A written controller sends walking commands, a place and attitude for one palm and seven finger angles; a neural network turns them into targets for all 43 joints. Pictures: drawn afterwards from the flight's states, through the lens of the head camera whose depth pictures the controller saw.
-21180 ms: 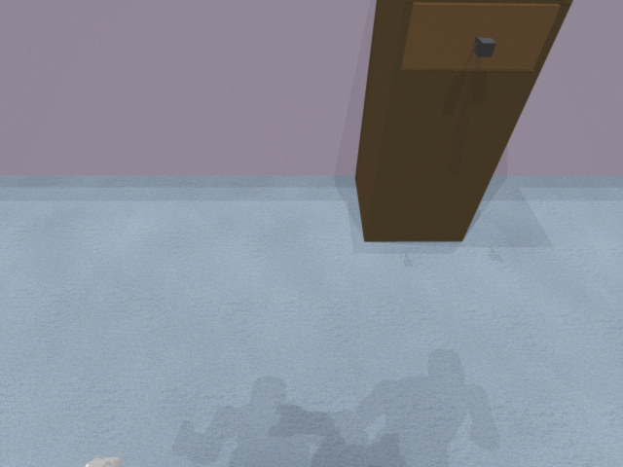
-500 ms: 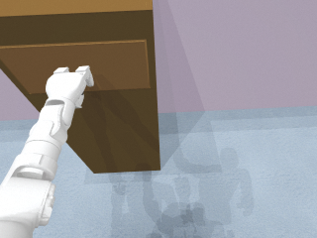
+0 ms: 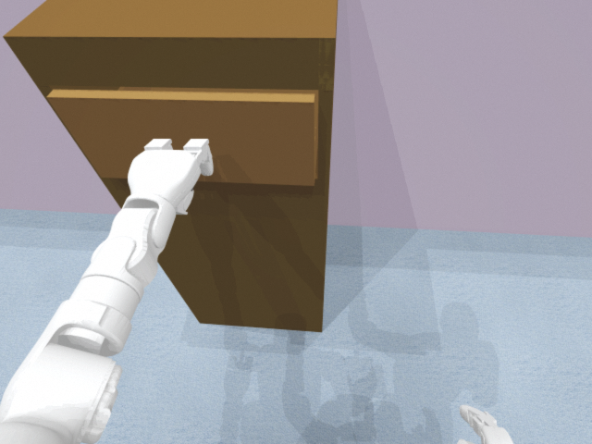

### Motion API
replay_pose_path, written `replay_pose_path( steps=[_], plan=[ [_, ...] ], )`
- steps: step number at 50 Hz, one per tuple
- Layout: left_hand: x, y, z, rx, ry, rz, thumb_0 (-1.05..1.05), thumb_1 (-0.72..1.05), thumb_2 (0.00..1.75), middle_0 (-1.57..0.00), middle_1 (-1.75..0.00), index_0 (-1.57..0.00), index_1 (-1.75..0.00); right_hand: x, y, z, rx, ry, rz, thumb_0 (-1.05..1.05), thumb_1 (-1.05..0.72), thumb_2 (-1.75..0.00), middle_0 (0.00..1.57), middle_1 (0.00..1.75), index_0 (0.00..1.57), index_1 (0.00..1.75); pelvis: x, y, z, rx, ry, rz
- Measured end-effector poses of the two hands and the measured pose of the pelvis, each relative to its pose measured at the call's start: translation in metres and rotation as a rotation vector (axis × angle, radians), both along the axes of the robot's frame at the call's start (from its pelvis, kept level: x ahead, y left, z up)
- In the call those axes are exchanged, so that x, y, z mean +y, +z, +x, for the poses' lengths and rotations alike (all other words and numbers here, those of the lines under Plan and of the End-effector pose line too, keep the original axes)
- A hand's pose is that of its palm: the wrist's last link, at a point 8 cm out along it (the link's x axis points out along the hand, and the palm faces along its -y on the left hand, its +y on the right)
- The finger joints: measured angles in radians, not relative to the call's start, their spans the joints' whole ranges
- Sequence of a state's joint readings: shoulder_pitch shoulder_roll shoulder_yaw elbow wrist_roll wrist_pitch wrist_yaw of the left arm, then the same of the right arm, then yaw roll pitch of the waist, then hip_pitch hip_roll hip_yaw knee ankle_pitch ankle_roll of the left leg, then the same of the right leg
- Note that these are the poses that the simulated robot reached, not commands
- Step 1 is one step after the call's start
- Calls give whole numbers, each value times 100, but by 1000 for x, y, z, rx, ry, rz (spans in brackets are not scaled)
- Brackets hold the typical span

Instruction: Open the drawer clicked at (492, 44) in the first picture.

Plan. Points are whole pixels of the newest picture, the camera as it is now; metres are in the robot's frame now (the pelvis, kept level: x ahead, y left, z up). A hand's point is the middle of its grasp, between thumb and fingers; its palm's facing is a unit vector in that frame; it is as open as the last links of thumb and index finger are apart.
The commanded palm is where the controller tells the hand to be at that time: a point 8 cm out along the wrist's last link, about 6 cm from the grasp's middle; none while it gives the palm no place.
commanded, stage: pull the drawer open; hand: left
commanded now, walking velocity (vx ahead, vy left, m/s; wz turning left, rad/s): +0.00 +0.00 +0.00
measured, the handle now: (184, 164) +0.49 +0.19 +0.10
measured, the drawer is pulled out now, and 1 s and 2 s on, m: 0.02 0.20 0.30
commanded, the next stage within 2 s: open the thumb to release the handle in 1.70 s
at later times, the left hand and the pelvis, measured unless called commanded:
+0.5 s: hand (167, 235) +0.37 +0.19 +0.07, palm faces +0.04 -0.08 -1.00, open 6.7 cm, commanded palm +0.32 +0.21 +0.13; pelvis +0.00 +0.00 +0.01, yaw -4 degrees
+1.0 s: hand (139, 316) +0.26 +0.20 +0.08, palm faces +0.02 -0.10 -0.99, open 6.6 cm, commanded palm +0.21 +0.21 +0.13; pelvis +0.01 -0.01 +0.01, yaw -1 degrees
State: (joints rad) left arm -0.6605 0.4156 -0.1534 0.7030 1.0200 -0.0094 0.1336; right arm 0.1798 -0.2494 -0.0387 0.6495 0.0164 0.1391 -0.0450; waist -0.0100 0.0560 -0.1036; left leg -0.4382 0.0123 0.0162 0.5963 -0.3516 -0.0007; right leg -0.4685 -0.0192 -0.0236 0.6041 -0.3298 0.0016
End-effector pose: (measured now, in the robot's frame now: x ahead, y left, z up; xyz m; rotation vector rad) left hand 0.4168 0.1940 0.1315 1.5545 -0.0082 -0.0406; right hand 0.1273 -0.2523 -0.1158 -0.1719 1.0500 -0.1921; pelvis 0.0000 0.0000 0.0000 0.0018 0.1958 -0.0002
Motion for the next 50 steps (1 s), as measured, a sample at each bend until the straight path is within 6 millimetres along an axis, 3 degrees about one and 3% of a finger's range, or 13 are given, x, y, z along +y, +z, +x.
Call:
replay_pose_path(
  steps=[4, 11, 15, 19, 24, 35, 39, 44, 50],
  plan=[
    [0, 0, 0, 10, -1, -4, 0, 58, 72, -33, -135, -33, -135, -2, -2, -13, 12, -12, 1, 1, -91, -90, 20, 30, 20, 30, -2, -1, -5, -2, -2, 2],
    [1, 0, -4, 2, -3, -16, 1, 58, 73, -31, -135, -32, -135, -11, -6, -55, 72, -85, 9, 1, -91, -90, 20, 30, 20, 30, -3, 0, -8, -1, -33, 4],
    [2, -2, -14, -15, -7, -34, 2, 59, 74, -30, -135, -32, -135, -15, -6, -73, 100, -123, 13, 1, -91, -90, 20, 30, 20, 30, -1, 2, -5, -4, -52, 6],
    [4, -3, -33, -37, -10, -55, 2, 59, 75, -30, -135, -31, -135, -17, -4, -76, 97, -137, 15, 1, -91, -90, 20, 30, 20, 30, 1, 4, -1, -14, -63, 6],
    [6, -5, -60, -60, -8, -67, 2, 60, 77, -29, -135, -31, -135, -15, 0, -52, 42, -107, 18, 1, -91, -90, 20, 30, 20, 30, 3, 5, 3, -32, -63, 3],
    [7, -4, -118, -58, 23, -80, 3, 61, 74, -29, -134, -32, -135, 15, 26, 55, -211, 65, 59, 1, -91, -90, 20, 30, 20, 30, 4, 6, 5, -80, -38, 4],
    [8, -4, -137, -53, 34, -81, 4, 61, 73, -30, -133, -33, -135, 30, 36, 84, -278, 131, 78, 1, -91, -90, 20, 30, 20, 30, 2, 7, 6, -97, -28, 5],
    [8, -3, -159, -47, 44, -83, 4, 61, 72, -30, -132, -33, -135, 44, 43, 101, -312, 191, 101, 1, -91, -90, 20, 30, 20, 30, -2, 7, 6, -114, -21, 5],
    [9, -3, -182, -42, 47, -86, 5, 61, 71, -30, -132, -33, -135, 49, 38, 97, -290, 220, 112, 1, -91, -90, 20, 30, 20, 30, -5, 7, 6, -124, -20, 4]
  ],
)
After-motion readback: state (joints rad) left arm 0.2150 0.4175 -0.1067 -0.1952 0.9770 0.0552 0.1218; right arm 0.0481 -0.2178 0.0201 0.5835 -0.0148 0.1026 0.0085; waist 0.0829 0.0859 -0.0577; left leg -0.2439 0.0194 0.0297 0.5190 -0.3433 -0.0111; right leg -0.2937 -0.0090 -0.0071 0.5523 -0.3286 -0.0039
